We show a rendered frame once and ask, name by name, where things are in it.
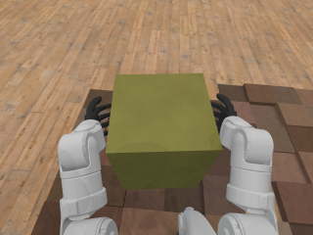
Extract right robot forearm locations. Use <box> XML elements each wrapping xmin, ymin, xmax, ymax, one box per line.
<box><xmin>219</xmin><ymin>116</ymin><xmax>279</xmax><ymax>235</ymax></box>

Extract right robot hand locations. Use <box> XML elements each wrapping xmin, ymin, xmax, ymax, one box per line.
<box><xmin>210</xmin><ymin>93</ymin><xmax>237</xmax><ymax>136</ymax></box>

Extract robot left upper arm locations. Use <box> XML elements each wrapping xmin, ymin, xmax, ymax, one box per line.
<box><xmin>64</xmin><ymin>216</ymin><xmax>118</xmax><ymax>235</ymax></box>

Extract carton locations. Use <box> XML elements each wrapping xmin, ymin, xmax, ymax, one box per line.
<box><xmin>106</xmin><ymin>73</ymin><xmax>223</xmax><ymax>190</ymax></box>

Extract left robot forearm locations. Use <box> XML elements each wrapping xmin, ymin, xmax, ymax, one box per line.
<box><xmin>58</xmin><ymin>119</ymin><xmax>108</xmax><ymax>235</ymax></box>

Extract robot right shin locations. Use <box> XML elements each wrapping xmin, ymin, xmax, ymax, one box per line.
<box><xmin>184</xmin><ymin>207</ymin><xmax>194</xmax><ymax>212</ymax></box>

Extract right robot thigh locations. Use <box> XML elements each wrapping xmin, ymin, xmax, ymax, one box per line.
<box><xmin>178</xmin><ymin>211</ymin><xmax>217</xmax><ymax>235</ymax></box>

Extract robot right upper arm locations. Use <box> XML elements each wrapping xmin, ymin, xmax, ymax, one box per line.
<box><xmin>217</xmin><ymin>212</ymin><xmax>278</xmax><ymax>235</ymax></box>

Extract left robot hand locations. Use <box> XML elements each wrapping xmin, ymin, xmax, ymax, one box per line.
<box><xmin>84</xmin><ymin>96</ymin><xmax>112</xmax><ymax>136</ymax></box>

